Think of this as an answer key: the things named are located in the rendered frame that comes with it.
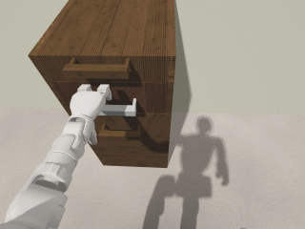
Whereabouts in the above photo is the drawer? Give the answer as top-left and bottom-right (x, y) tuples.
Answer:
(52, 80), (167, 114)

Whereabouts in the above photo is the handle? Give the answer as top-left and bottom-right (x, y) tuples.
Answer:
(98, 130), (141, 140)
(99, 98), (136, 116)
(62, 64), (130, 79)

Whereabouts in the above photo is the robot left upper arm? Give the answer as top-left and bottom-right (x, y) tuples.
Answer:
(0, 183), (68, 229)

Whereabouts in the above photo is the cabinet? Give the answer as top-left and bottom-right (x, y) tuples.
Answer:
(28, 0), (176, 168)

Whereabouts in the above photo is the robot left forearm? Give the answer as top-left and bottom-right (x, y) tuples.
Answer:
(5, 114), (94, 223)

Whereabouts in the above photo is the left robot hand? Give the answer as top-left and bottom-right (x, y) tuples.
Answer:
(70, 84), (112, 145)

